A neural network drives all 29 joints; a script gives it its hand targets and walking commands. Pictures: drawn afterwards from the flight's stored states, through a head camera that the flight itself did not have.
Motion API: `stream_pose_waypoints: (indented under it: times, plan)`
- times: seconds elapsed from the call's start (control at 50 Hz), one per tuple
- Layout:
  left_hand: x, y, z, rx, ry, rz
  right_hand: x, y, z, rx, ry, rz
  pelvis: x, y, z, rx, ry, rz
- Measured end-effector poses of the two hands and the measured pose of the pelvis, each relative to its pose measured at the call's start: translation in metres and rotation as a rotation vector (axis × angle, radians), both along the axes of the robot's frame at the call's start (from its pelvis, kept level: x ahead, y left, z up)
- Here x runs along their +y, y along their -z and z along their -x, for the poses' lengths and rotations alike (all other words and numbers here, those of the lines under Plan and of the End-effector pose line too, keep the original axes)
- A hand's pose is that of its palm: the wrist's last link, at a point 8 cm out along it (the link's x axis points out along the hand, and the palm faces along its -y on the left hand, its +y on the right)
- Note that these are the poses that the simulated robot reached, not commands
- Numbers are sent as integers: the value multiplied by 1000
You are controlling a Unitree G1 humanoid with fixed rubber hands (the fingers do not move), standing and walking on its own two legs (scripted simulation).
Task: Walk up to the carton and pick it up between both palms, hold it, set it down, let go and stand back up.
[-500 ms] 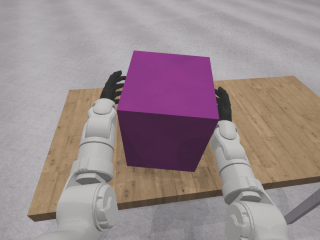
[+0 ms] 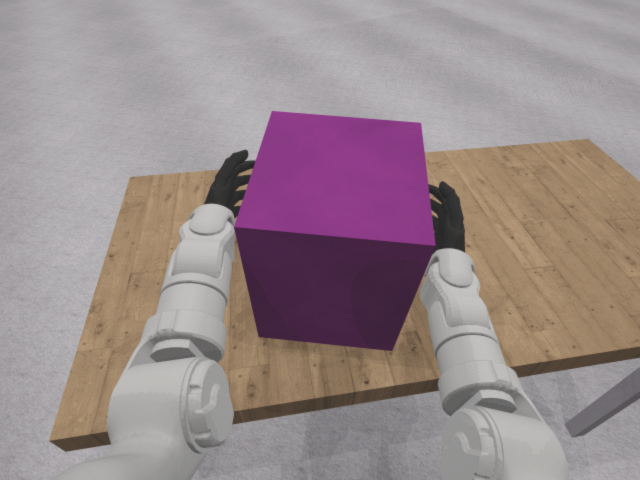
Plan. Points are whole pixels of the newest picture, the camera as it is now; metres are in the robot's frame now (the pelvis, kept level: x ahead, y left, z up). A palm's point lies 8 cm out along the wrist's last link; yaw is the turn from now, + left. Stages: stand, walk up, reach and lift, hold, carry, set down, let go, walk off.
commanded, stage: set down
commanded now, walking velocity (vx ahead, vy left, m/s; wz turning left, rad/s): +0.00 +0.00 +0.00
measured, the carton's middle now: (334, 236) +0.42 -0.08 +0.09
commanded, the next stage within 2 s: none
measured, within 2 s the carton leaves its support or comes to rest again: rests again in 1.06 s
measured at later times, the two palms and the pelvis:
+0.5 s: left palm (232, 214) +0.46 +0.06 +0.12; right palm (444, 254) +0.36 -0.21 +0.09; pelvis +0.01 +0.00 +0.00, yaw -1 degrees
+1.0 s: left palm (234, 225) +0.46 +0.06 +0.10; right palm (440, 268) +0.36 -0.21 +0.07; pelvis +0.01 +0.00 +0.00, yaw +0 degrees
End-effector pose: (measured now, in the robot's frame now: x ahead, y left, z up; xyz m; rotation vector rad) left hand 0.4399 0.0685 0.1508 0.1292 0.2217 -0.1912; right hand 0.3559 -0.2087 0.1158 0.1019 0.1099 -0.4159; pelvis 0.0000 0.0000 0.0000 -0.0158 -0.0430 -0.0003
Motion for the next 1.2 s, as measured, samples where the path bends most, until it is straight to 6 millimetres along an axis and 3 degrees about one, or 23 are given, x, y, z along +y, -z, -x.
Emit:
stream_pose_waypoints:
  times: [0.64, 1.2]
  plan:
    - [-8, 31, -21, 55, 40, 2, -4, 28, -7, 56, 40, -8, 0, 1, -11, 77, 0, 0]
    - [-7, 55, -15, 70, 41, 11, -2, 50, 1, 82, 40, 7, 1, 1, -5, 119, 6, -3]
